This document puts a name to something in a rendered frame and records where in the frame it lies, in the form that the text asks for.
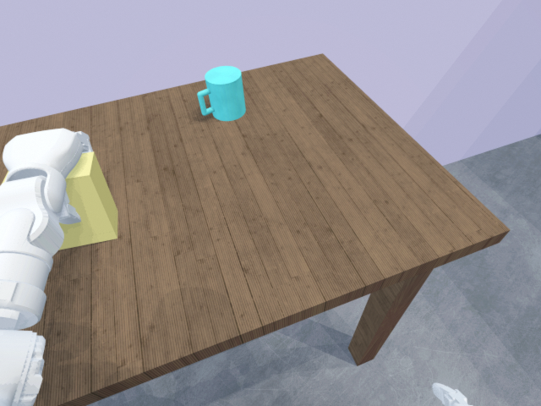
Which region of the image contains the left robot forearm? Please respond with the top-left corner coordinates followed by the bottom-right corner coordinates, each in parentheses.
top-left (0, 163), bottom-right (67, 330)

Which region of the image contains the sponge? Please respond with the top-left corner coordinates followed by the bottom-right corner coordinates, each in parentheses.
top-left (3, 152), bottom-right (118, 250)

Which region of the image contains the table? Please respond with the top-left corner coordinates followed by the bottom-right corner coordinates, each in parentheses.
top-left (0, 53), bottom-right (510, 406)

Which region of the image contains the left robot upper arm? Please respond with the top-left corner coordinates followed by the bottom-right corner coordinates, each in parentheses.
top-left (0, 330), bottom-right (46, 406)

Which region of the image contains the right robot hand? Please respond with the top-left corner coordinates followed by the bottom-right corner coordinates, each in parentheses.
top-left (432, 383), bottom-right (472, 406)

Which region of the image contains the left robot hand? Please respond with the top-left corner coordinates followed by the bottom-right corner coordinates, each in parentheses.
top-left (3, 129), bottom-right (93, 224)

